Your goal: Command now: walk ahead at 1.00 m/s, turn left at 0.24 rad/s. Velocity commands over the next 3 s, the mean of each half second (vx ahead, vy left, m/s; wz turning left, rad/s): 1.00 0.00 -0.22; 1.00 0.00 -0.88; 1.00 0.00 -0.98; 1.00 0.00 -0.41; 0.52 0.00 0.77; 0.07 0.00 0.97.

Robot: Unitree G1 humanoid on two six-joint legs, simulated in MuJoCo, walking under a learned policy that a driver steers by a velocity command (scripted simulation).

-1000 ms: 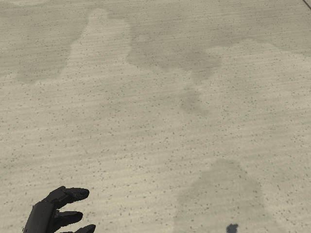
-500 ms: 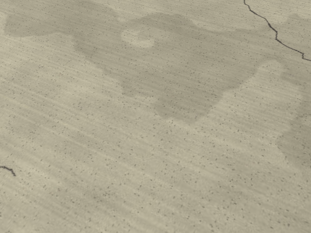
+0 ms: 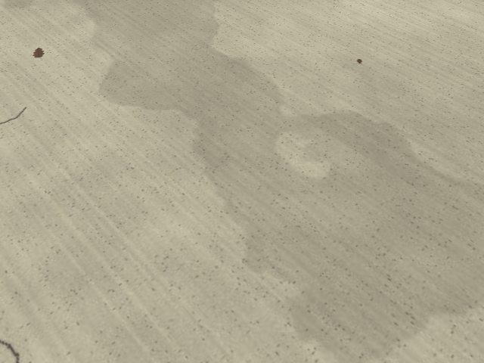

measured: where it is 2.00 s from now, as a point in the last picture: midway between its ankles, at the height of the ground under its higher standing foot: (441, 122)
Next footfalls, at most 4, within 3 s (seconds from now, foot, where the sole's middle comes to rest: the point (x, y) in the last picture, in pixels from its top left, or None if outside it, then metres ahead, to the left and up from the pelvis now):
0.24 left None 0.43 0.10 -0.77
0.70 right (293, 257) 0.84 -0.09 -0.77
1.10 left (295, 156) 1.29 -0.12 -0.77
1.56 right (405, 142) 1.38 -0.55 -0.77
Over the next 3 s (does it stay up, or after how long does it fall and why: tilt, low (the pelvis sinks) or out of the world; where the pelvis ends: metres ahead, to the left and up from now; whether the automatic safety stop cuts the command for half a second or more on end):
stays up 1.72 -1.16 0.00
